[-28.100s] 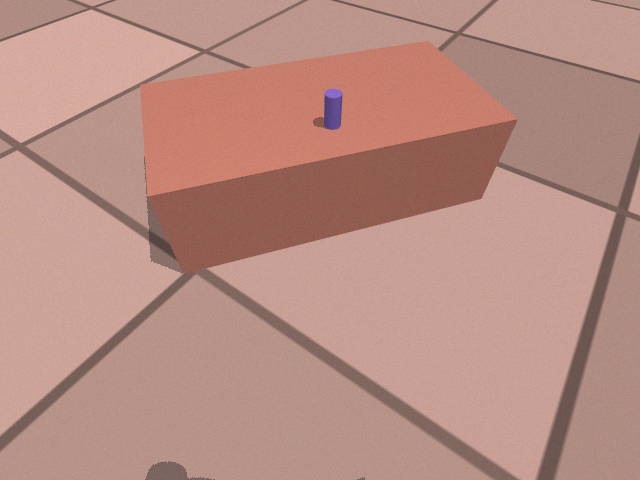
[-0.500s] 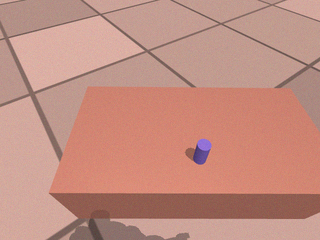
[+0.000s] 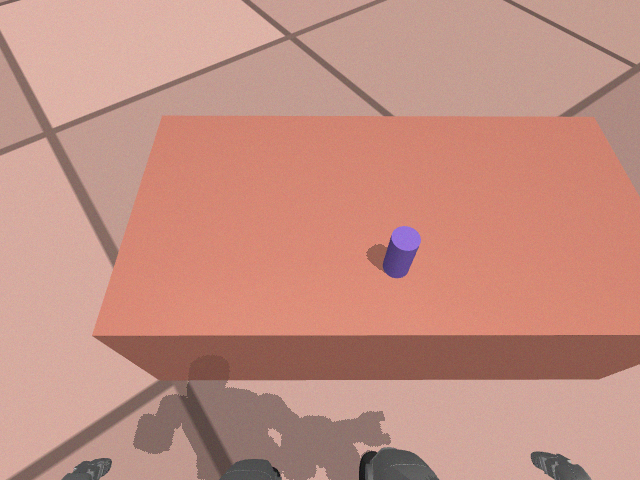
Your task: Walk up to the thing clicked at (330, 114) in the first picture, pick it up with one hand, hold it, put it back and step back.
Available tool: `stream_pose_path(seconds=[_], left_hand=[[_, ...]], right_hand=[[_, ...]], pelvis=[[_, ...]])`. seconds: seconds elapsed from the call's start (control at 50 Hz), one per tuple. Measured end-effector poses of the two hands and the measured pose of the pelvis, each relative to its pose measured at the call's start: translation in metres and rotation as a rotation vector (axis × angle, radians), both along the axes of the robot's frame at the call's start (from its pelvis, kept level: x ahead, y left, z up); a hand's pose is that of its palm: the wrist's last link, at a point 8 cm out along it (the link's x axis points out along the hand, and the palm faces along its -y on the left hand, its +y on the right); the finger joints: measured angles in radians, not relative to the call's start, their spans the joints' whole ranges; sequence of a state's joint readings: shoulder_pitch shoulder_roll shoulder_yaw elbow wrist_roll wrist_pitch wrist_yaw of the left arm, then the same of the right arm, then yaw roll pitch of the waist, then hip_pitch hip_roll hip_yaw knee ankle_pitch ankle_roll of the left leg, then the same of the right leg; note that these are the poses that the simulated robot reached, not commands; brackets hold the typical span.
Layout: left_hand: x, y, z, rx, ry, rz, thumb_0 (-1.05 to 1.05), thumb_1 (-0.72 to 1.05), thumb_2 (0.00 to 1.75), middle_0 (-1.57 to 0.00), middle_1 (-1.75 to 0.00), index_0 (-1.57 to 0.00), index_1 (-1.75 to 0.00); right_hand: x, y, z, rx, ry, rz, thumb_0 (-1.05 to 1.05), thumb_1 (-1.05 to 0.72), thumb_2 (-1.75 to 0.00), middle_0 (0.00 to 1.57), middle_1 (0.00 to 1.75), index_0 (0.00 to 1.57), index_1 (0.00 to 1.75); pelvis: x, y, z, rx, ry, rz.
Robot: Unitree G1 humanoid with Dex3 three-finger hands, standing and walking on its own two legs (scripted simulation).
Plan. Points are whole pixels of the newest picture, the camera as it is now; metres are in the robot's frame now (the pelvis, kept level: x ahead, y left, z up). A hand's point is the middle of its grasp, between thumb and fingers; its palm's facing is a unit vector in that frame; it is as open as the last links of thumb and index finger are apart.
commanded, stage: step back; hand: right
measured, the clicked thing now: (400, 253) +0.55 -0.17 -0.28
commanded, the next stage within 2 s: none
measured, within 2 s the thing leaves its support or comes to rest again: neither
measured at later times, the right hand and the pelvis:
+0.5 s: hand out of the picture -0.03 -0.22 -0.14, palm faces -0.08 +0.90 -0.44, open 7.4 cm; pelvis -0.08 +0.05 +0.00, yaw +1 degrees
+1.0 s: hand out of the picture -0.07 -0.20 -0.16, palm faces -0.04 +0.91 -0.41, open 7.4 cm; pelvis -0.17 +0.07 -0.01, yaw +0 degrees
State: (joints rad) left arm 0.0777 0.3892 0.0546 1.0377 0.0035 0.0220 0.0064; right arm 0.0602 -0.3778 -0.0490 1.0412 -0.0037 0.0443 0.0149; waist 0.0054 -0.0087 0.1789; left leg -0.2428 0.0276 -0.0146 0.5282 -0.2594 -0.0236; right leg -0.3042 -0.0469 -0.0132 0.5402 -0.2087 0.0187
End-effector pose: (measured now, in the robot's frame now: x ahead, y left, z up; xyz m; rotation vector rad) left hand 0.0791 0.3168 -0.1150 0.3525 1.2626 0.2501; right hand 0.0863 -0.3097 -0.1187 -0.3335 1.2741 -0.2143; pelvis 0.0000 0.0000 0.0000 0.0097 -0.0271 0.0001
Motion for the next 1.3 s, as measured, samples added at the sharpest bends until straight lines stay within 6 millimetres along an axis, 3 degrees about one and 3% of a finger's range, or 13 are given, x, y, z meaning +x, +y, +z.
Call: stream_pose_path(seconds=[0.08,0.16,0.34,0.42,0.5,0.7,0.9,1.02,1.16,1.3], left_hand=[[-0.008,-0.003,0.001,0.018,-0.006,-0.019,0.0,0.91,0.9,-0.21,-0.3,-0.21,-0.3],[-0.011,0.001,0.004,0.023,-0.021,-0.044,0.0,0.9,0.9,-0.21,-0.3,-0.21,-0.3],[0.005,0.031,-0.018,-0.017,-0.187,-0.045,0.0,0.9,0.9,-0.21,-0.3,-0.21,-0.3],[-0.013,0.031,-0.016,-0.045,-0.146,-0.032,0.0,0.91,0.9,-0.21,-0.3,-0.21,-0.3],[-0.038,0.032,-0.013,-0.055,-0.108,-0.035,0.0,0.91,0.9,-0.21,-0.3,-0.21,-0.3],[-0.089,0.025,-0.008,-0.006,-0.036,-0.084,0.0,0.91,0.9,-0.21,-0.3,-0.21,-0.3],[-0.103,0.034,0.02,0.008,-0.155,-0.095,0.0,0.9,0.9,-0.21,-0.3,-0.21,-0.3],[-0.115,0.059,0.003,-0.011,-0.231,-0.101,0.0,0.9,0.9,-0.21,-0.3,-0.21,-0.3],[-0.165,0.072,-0.006,-0.049,-0.158,-0.071,0.0,0.91,0.9,-0.21,-0.3,-0.21,-0.3],[-0.235,0.077,-0.012,-0.035,-0.043,-0.079,0.0,0.91,0.9,-0.21,-0.3,-0.21,-0.3]], right_hand=[[0.0,-0.01,-0.008,-0.012,-0.007,0.008,0.01,-0.9,-0.9,0.2,0.3,0.21,0.3],[-0.009,-0.005,-0.007,-0.012,-0.017,0.014,0.01,-0.91,-0.9,0.2,0.3,0.21,0.3],[-0.076,0.031,-0.002,-0.071,0.054,0.049,0.01,-0.91,-0.9,0.2,0.3,0.21,0.3],[-0.104,0.044,0.016,-0.069,0.081,0.039,0.01,-0.9,-0.9,0.2,0.3,0.21,0.3],[-0.113,0.045,0.022,-0.087,0.072,0.025,0.01,-0.9,-0.9,0.2,0.3,0.21,0.3],[-0.107,0.038,-0.009,-0.032,-0.076,-0.023,0.01,-0.9,-0.9,0.2,0.3,0.21,0.3],[-0.13,0.062,0.0,0.003,-0.104,0.032,0.01,-0.9,-0.9,0.2,0.3,0.21,0.3],[-0.165,0.074,0.0,-0.061,-0.104,0.058,0.01,-0.9,-0.9,0.2,0.3,0.21,0.3],[-0.223,0.084,0.028,-0.088,-0.075,0.042,0.01,-0.9,-0.9,0.2,0.3,0.21,0.3],[-0.254,0.07,0.039,-0.12,-0.126,0.02,0.01,-0.9,-0.9,0.2,0.3,0.21,0.3]], pelvis=[[-0.013,-0.001,-0.006,-0.002,0.003,0.005],[-0.027,0.008,-0.005,0.015,0.018,0.003],[-0.062,0.036,-0.019,0.019,0.011,0.025],[-0.07,0.042,-0.005,-0.037,0.022,0.043],[-0.08,0.046,0.001,-0.036,0.039,0.016],[-0.109,0.045,-0.012,-0.051,-0.003,-0.036],[-0.145,0.057,0.0,0.013,0.017,-0.045],[-0.179,0.077,-0.016,-0.001,-0.014,-0.006],[-0.212,0.084,-0.003,-0.035,-0.011,-0.033],[-0.251,0.078,-0.001,-0.029,0.008,-0.084]])
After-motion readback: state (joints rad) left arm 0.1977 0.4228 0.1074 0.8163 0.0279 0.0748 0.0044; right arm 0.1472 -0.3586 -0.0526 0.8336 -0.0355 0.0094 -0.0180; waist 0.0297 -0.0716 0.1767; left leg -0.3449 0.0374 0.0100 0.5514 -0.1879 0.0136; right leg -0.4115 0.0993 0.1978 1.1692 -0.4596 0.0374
